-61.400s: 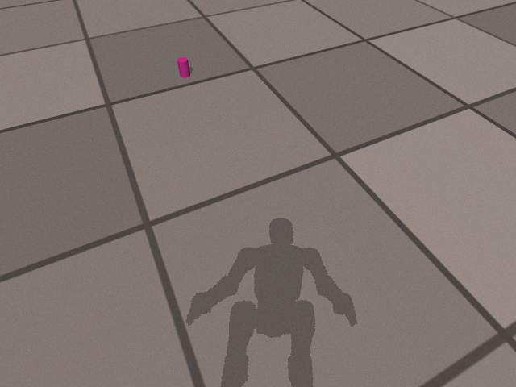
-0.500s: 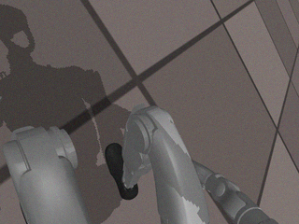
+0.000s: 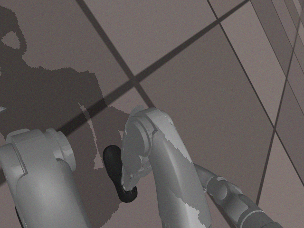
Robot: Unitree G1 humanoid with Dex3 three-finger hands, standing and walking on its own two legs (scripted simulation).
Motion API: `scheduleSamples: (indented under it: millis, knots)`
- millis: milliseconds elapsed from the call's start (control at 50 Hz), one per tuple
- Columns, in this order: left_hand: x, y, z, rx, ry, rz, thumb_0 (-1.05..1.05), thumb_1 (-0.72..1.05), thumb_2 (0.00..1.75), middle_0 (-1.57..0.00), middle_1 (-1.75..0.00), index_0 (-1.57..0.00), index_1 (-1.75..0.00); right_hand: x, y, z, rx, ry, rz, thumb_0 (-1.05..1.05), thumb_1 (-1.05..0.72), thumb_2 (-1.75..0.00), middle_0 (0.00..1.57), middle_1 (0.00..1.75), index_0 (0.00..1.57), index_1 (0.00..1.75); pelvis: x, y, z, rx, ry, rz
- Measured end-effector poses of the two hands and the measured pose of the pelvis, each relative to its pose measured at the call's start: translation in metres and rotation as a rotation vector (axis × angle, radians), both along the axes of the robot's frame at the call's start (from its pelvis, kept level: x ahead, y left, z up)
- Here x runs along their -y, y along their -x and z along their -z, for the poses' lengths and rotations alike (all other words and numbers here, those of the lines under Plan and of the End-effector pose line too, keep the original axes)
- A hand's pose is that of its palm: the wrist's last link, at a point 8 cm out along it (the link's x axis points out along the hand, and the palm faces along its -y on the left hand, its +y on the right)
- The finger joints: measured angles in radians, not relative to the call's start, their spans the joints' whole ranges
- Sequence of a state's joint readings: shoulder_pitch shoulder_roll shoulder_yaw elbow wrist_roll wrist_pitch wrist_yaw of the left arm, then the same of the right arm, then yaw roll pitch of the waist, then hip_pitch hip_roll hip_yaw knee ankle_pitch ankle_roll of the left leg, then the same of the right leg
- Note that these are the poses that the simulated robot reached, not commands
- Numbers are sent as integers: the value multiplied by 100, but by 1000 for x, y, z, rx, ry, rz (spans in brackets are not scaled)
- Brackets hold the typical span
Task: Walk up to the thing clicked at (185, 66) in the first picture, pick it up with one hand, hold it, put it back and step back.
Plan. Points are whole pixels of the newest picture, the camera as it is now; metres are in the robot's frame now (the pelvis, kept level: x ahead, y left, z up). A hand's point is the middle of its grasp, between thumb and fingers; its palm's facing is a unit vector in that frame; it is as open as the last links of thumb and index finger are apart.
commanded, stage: open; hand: left
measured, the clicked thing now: out of the picture +0.42 +0.26 -0.22
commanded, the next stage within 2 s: withdraw in 0.04 s
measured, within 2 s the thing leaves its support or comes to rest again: rests again in 0.48 s
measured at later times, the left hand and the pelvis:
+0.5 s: hand out of the picture +0.43 +0.33 -0.12, palm faces +0.42 -0.91 -0.04, open 16.5 cm; pelvis +0.00 +0.00 +0.01, yaw +1 degrees
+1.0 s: hand out of the picture +0.37 +0.40 -0.02, palm faces +0.34 -0.85 -0.40, open 17.5 cm; pelvis +0.02 -0.01 +0.07, yaw +7 degrees
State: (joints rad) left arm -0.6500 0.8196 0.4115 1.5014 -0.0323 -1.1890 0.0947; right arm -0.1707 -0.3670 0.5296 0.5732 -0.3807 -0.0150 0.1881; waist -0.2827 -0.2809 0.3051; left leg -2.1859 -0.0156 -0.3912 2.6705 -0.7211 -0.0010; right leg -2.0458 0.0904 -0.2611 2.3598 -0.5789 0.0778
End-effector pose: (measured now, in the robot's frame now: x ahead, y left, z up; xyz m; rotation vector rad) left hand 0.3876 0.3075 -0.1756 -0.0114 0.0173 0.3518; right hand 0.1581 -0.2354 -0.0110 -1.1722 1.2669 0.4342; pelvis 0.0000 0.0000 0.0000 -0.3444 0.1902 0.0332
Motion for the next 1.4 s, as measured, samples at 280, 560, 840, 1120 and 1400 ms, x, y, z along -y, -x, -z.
scheduleSamples:
  millis: [280,560,840,1120,1400]
  knots:
    - [-2,1,0,1,-8,9,-1,-42,22,-34,-27,-32,-29,0,3,1,2,0,5,0,-92,-90,21,30,21,30,0,1,0,5,-2,2]
    - [-75,7,-75,67,-121,-29,-1,-41,11,-12,-8,-9,-10,1,-8,-1,62,-56,117,0,-91,-90,21,30,21,30,1,-5,-14,-82,-25,-19]
    - [-93,16,-108,-224,-142,14,-1,-51,5,-8,-6,-8,-6,-5,-32,0,210,-189,335,0,-94,-91,20,30,21,30,4,-8,-36,-203,-74,-45]
    - [-98,96,-222,-572,-308,-58,-1,-56,4,-5,-5,-6,-5,0,-31,-4,156,-346,619,0,-91,-90,20,30,21,30,10,-20,-104,-385,-165,-89]
    - [-26,139,-346,-752,-193,-112,-1,-57,3,-6,-5,-6,-5,-9,-120,-148,425,-493,592,0,-90,-90,20,30,21,30,26,-50,-240,-371,-237,-128]
